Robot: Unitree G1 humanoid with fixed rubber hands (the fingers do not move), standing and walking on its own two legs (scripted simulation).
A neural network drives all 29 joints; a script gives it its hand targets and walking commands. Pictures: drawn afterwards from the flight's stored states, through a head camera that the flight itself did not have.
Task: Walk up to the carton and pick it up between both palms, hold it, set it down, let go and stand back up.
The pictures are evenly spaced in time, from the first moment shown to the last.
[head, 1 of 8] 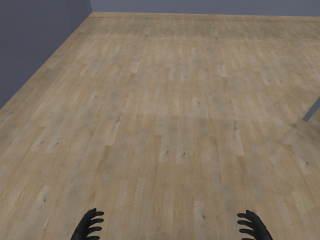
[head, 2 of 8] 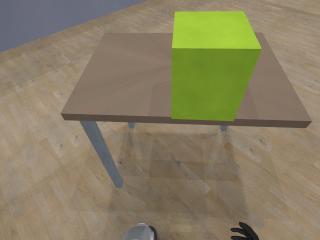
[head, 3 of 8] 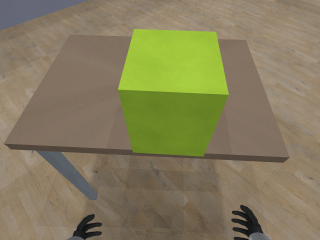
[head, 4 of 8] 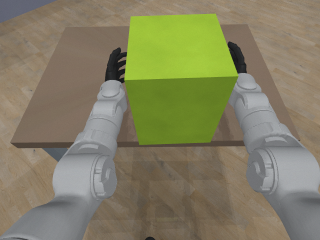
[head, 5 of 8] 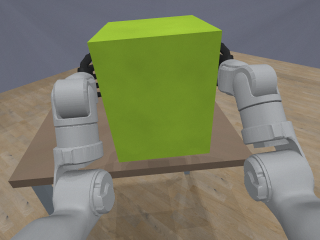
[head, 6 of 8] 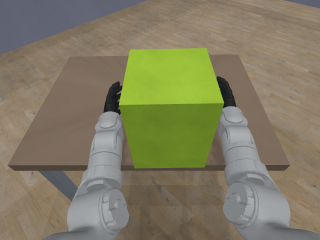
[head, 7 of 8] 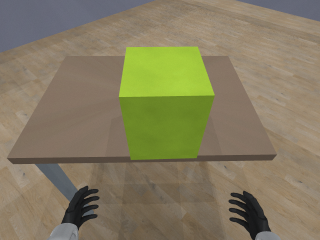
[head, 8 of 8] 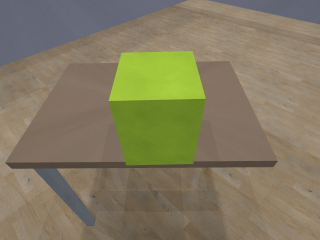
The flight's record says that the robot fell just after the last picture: no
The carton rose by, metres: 0.22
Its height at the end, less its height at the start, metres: +0.00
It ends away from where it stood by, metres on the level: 0.01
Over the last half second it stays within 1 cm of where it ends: yes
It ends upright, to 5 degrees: yes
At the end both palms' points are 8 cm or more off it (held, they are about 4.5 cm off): yes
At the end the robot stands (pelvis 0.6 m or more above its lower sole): yes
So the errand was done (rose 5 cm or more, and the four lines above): yes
